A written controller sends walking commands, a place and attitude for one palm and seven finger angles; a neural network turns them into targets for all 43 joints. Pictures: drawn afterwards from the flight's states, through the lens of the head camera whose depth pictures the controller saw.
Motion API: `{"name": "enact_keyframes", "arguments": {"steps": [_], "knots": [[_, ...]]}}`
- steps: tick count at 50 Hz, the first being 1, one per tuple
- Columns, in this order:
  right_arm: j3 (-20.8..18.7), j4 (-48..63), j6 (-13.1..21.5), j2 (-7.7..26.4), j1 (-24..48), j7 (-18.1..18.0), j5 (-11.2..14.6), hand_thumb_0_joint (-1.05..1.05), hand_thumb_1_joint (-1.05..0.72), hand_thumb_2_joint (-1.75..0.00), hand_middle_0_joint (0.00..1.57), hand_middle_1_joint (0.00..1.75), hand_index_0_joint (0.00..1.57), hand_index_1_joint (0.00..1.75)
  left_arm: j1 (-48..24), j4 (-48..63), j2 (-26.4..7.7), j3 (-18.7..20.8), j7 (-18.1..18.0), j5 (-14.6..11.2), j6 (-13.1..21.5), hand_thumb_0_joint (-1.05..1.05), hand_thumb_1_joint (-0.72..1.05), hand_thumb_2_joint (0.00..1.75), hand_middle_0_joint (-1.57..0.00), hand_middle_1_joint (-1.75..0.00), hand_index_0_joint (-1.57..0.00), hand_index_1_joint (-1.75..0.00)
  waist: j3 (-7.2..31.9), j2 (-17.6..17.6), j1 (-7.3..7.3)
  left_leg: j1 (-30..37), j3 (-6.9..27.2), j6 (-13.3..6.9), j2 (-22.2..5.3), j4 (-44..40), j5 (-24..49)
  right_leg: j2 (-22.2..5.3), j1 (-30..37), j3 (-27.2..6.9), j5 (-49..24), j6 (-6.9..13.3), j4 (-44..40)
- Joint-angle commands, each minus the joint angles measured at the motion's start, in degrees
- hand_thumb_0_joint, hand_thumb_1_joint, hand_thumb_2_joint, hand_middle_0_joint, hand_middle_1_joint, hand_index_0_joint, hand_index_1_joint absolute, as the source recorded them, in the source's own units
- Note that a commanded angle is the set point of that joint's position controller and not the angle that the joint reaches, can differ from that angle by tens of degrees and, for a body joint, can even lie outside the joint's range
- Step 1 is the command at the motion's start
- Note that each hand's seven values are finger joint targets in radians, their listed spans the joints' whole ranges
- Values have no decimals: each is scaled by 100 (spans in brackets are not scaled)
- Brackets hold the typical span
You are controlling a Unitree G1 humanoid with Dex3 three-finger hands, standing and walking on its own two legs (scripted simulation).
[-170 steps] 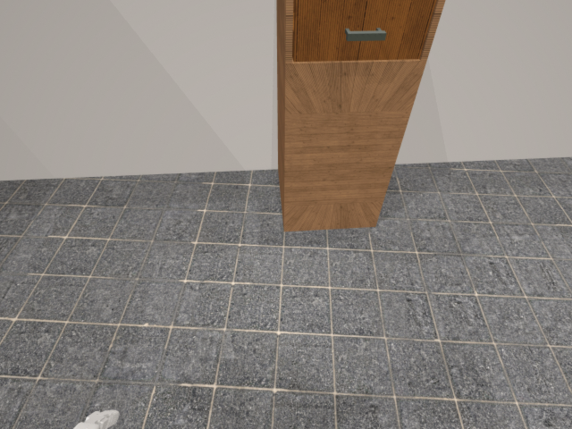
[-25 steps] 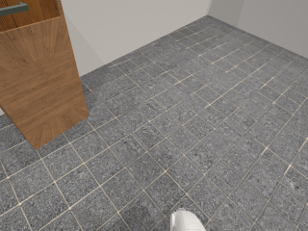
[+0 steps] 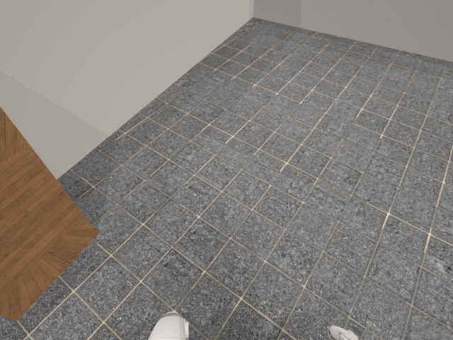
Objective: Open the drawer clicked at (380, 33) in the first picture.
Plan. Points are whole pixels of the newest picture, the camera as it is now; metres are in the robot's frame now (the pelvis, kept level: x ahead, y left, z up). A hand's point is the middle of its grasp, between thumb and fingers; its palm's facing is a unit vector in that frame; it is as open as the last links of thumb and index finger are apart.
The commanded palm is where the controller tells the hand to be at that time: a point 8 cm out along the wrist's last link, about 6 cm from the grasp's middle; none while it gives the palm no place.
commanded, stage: walk to a spot facing it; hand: left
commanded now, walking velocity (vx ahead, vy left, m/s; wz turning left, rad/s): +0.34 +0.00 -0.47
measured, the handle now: out of the picture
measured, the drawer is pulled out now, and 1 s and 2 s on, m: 0.00 0.00 0.00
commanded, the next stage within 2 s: turn to face it in 0.58 s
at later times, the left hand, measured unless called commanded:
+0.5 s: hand (159, 251) +0.33 +0.19 -0.16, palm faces -0.27 -0.95 -0.18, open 7.4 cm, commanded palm none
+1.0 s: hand (205, 217) +0.43 +0.09 -0.15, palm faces -0.32 -0.93 -0.15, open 7.4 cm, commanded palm none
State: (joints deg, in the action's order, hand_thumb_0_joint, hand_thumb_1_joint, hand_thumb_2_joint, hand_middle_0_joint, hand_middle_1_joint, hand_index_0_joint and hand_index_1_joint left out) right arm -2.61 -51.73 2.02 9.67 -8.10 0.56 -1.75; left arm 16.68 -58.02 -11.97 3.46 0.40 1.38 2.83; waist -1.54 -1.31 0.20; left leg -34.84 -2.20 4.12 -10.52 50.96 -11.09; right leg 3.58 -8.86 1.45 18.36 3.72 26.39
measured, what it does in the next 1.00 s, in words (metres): walks ahead, turning right: left foot, then right foot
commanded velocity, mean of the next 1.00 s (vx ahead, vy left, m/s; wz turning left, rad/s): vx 0.07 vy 0.00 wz -0.18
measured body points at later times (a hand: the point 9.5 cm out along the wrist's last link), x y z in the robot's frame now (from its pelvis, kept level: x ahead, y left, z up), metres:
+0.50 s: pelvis +0.19 +0.03 +0.00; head +0.23 +0.02 +0.45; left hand +0.35 +0.24 -0.15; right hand +0.10 -0.21 -0.15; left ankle +0.15 +0.16 -0.74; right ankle +0.25 -0.12 -0.69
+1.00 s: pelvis +0.26 -0.02 +0.00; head +0.25 -0.02 +0.45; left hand +0.44 +0.13 -0.14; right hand +0.20 -0.24 -0.16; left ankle +0.31 +0.10 -0.70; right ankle +0.28 -0.11 -0.74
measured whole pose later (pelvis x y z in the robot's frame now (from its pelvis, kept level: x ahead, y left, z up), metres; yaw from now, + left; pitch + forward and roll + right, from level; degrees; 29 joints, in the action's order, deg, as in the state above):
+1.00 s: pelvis +0.26 -0.02 +0.00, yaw -19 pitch -2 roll -1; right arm -2.0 -58.0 -3.1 9.1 -16.7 -0.3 -1.3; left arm 8.0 -54.3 -6.7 1.3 -0.8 1.4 -0.6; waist 0.2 -1.4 -1.9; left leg -21.6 -3.8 2.7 -5.3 49.5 -23.7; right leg 0.0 -15.5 11.2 11.2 4.4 28.1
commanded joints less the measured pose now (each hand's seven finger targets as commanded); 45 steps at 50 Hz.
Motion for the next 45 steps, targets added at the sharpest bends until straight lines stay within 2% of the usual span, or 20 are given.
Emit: {"name": "enact_keyframes", "arguments": {"steps": [1,3,4,5,6,7,10,12,16,24,26,28,29,30,31,33,36,38,41,45], "knots": [[-74,363,147,358,139,41,27,0,-90,-90,20,30,20,30,412,323,-841,218,-58,6,121,0,90,90,-20,-30,-20,-30,-47,989,247,644,-407,-79,470,-1133,-88,-1298,-4,-1213,-2435,612,-606],[-104,367,205,496,93,0,31,0,-90,-90,20,30,20,30,426,348,-884,236,-68,-16,93,0,90,90,-20,-30,-20,-30,158,956,148,1226,-489,-129,626,-1791,-137,-1301,208,-1322,-2912,542,-170],[-147,209,235,640,-339,-51,14,0,-90,-90,20,30,20,30,347,376,-879,248,-71,-42,82,0,90,90,-20,-30,-20,-30,411,806,-86,2156,-581,-170,701,-2332,168,-1123,-44,-1163,-3163,387,430],[-252,-16,275,1024,-1151,-116,-12,0,-90,-90,20,30,20,30,305,416,-738,246,-66,-73,88,0,90,90,-20,-30,-20,-30,938,210,-438,3788,-92,-310,229,-2564,551,-869,-843,-990,-2712,153,1590],[-430,-182,306,1781,-1920,-155,-105,0,-90,-90,20,30,20,30,530,511,-377,209,0,-150,86,0,90,90,-20,-30,-20,-30,1717,-1391,-658,5329,1928,-934,-1674,-2537,1295,-131,-2347,-135,160,-208,3465],[-366,-239,228,1787,-2133,-147,-36,0,-90,-90,20,30,20,30,382,570,-443,176,-4,-96,123,0,90,90,-20,-30,-20,-30,1679,-1414,-709,5227,2466,-1306,-2291,-3005,1359,-208,-2849,-303,1558,-229,4708],[-151,-62,275,883,-994,-159,16,0,-90,-90,20,30,20,30,-228,570,-476,250,114,-7,2,0,90,90,-20,-30,-20,-30,49,-498,-340,3204,1070,-993,-1663,-3545,601,-923,-3081,-280,393,-359,5127],[-82,-144,304,625,-866,-175,11,0,-90,-90,20,30,20,30,7,520,-208,239,164,45,-180,0,90,90,-20,-30,-20,-30,-276,-677,-63,2439,151,-721,-1267,-3680,712,-979,-2703,-156,-20,-410,4957],[-99,-231,298,590,-852,-218,58,0,-90,-90,20,30,20,30,91,543,-35,255,200,48,-404,0,90,90,-20,-30,-20,-30,-360,-788,120,2295,-805,-761,-1021,-3801,992,-1059,-2832,59,-653,-535,4506],[-293,-339,117,955,-1126,-198,3,0,-90,-90,20,30,20,30,-813,882,12,197,206,17,-380,0,90,90,-20,-30,-20,-30,-258,-1028,-177,3274,-1641,-816,-1072,-2903,2759,-771,-2314,684,-605,-491,1706],[-350,-284,65,1127,-1057,-187,25,0,-90,-90,20,30,20,30,-554,844,-123,214,189,32,-325,0,90,90,-20,-30,-20,-30,32,-878,0,3346,-1732,-729,-1141,-2162,3442,-518,-1629,831,-655,-356,1283],[-354,-171,25,1212,-1005,-139,73,0,-90,-90,20,30,20,30,498,570,-603,319,139,58,-171,0,90,90,-20,-30,-20,-30,766,-208,572,2795,-1779,-369,-889,-208,3143,-411,253,804,-1589,-206,270],[-267,-22,0,831,-1280,-80,133,0,-90,-90,20,30,20,30,866,491,-1292,447,71,70,-74,0,90,90,-20,-30,-20,-30,1383,1337,652,968,-1625,-35,-185,1367,-744,-1812,1989,-1108,-3993,321,366],[-193,158,-46,611,-1218,-140,142,0,-90,-90,20,30,20,30,1126,434,-1773,522,-16,-86,-80,0,90,90,-20,-30,-20,-30,1929,1982,647,93,-868,123,490,3021,-2768,-2899,2214,-2784,-6461,958,217],[-206,210,-120,720,-1077,-232,184,0,-90,-90,20,30,20,30,923,504,-1674,509,-95,-146,-156,0,90,90,-20,-30,-20,-30,1826,1214,555,180,-50,24,227,3089,-2518,-2899,1842,-2218,-5851,1151,12],[-191,146,-186,730,-860,-211,118,0,-90,-90,20,30,20,30,-118,805,-1268,389,-136,-149,-240,0,90,90,-20,-30,-20,-30,1211,988,234,104,131,71,28,2878,-1601,-2301,933,-1969,-3824,759,-341],[-128,-243,-366,594,-1263,-198,20,0,-90,-90,20,30,20,30,-798,910,-783,186,-179,-74,-209,0,90,90,-20,-30,-20,-30,663,532,-211,795,80,0,104,2342,-887,-1809,-659,-934,-2673,394,-774],[-78,-445,-429,498,-1561,-192,1,0,-90,-90,20,30,20,30,-840,833,-648,122,-190,-36,-175,0,90,90,-20,-30,-20,-30,650,620,-327,892,99,-37,249,2041,-720,-1672,-803,-717,-2166,328,-944],[-40,-531,-439,374,-1669,-162,26,0,-90,-90,20,30,20,30,-841,727,-460,18,-181,-27,-162,0,90,90,-20,-30,-20,-30,469,692,-358,1264,136,-111,358,1157,-580,-1548,-1129,-368,-887,294,-1213],[-54,-371,-429,392,-1132,-117,68,0,-90,-90,20,30,20,30,-687,634,-519,48,-194,-1,-249,0,90,90,-20,-30,-20,-30,-25,971,-61,1178,-53,-136,470,270,-1075,-1932,-1005,-509,-28,475,-1480]]}}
